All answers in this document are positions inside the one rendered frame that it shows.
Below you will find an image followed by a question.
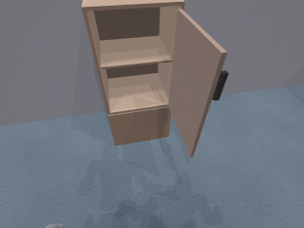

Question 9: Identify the cupboard door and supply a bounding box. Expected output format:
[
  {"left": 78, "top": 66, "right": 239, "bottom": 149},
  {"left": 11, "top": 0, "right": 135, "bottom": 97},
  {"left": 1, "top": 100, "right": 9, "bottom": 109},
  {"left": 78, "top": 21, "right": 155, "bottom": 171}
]
[{"left": 168, "top": 9, "right": 227, "bottom": 158}]

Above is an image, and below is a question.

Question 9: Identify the handle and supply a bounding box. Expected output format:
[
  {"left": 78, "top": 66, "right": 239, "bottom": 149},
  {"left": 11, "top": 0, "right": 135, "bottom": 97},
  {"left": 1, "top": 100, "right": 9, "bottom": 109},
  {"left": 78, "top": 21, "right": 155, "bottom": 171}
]
[{"left": 212, "top": 70, "right": 229, "bottom": 101}]

